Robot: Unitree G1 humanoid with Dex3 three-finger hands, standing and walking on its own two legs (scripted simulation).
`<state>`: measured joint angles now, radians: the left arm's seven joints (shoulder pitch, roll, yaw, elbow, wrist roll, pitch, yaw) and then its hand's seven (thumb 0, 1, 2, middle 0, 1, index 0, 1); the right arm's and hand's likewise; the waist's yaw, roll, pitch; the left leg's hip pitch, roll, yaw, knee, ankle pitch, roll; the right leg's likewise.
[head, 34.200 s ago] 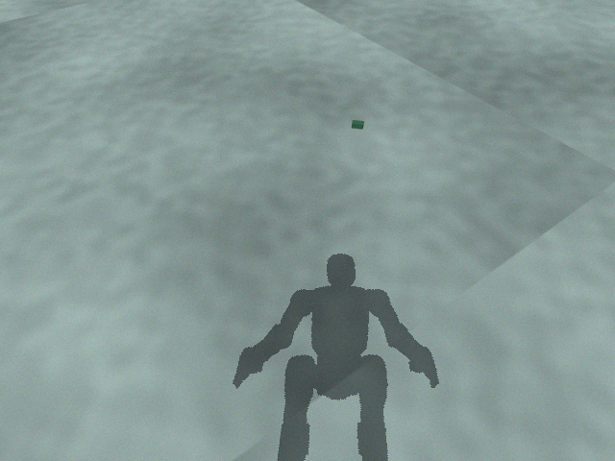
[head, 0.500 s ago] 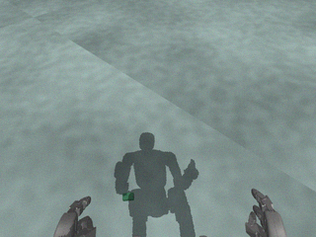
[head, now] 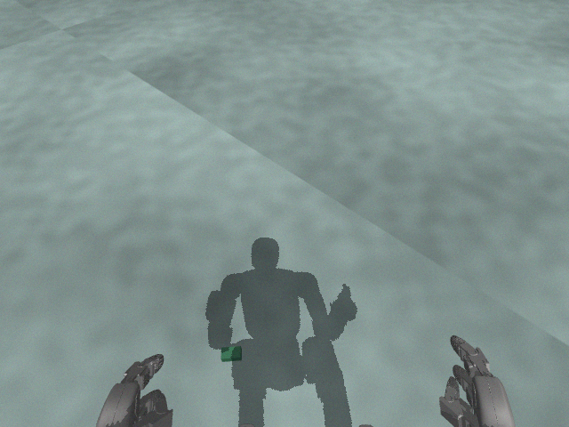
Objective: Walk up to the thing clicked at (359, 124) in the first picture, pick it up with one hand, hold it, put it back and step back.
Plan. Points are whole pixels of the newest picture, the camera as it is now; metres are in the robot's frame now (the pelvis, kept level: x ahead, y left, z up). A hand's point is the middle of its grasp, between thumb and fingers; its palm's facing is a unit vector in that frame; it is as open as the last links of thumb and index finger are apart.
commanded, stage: home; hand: left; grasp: from above
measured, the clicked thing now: (231, 354) +0.46 +0.21 -0.70
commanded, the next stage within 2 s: stand in 0.68 s
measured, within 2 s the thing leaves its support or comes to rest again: neither
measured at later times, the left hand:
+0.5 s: hand (171, 416) +0.17 +0.18 -0.05, palm faces +0.04 -0.98 -0.20, open 7.4 cm
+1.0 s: hand out of the picture +0.13 +0.23 -0.10, palm faces +0.03 -0.94 -0.33, open 7.4 cm
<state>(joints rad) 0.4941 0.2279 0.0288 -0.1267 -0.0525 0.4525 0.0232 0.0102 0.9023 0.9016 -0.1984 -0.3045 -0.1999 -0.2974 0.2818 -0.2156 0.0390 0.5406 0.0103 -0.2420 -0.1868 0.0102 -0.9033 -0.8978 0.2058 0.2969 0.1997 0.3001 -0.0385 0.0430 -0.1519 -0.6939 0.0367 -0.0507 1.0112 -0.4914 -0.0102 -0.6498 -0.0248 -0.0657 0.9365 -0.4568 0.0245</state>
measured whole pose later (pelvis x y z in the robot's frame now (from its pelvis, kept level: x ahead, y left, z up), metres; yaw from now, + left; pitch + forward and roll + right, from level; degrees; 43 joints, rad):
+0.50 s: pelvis +0.00 +0.00 +0.00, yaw +0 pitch +10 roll -3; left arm 0.49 0.23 0.03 -0.12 -0.06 0.45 0.02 0.01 0.90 0.90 -0.20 -0.31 -0.20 -0.30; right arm 0.28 -0.22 0.03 0.54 0.01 -0.24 -0.18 0.01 -0.90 -0.90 0.21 0.30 0.20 0.30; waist -0.04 0.04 -0.15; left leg -0.69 0.04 -0.05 1.01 -0.50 -0.01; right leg -0.65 -0.02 -0.06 0.94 -0.46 0.02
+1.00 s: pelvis -0.01 +0.00 +0.02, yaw +0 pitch +2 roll +0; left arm 0.21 0.29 0.04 0.60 0.05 0.09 0.03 0.01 0.90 0.90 -0.20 -0.30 -0.20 -0.30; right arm 0.17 -0.28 -0.03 0.82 -0.06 -0.05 -0.02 0.01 -0.90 -0.90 0.21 0.30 0.20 0.30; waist 0.02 -0.02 0.02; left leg -0.44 -0.01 -0.01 0.82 -0.41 0.01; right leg -0.43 -0.07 -0.03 0.80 -0.40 0.04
